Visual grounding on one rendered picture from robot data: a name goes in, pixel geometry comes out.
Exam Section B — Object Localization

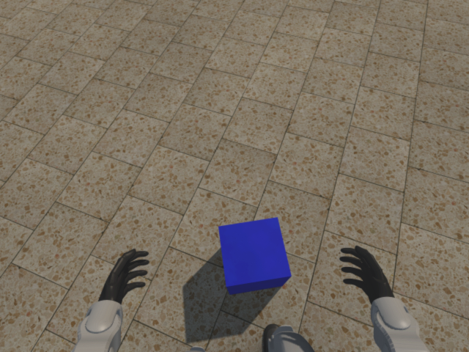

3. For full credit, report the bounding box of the right robot thigh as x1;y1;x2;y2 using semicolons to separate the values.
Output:
268;331;315;352

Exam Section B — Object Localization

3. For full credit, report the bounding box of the left robot forearm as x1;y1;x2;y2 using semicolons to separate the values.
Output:
71;300;123;352

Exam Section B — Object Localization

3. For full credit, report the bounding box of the robot right hand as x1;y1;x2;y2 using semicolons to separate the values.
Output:
339;246;395;304

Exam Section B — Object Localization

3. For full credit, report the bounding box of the carton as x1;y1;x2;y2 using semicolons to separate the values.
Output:
218;217;292;295

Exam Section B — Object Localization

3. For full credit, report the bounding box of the robot left hand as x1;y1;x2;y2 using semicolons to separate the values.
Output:
98;249;149;304

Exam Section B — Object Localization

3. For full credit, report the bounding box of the right robot forearm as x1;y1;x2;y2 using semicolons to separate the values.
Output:
371;297;430;352

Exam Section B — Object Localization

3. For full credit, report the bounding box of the right robot foot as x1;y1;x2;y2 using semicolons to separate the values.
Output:
264;324;279;352

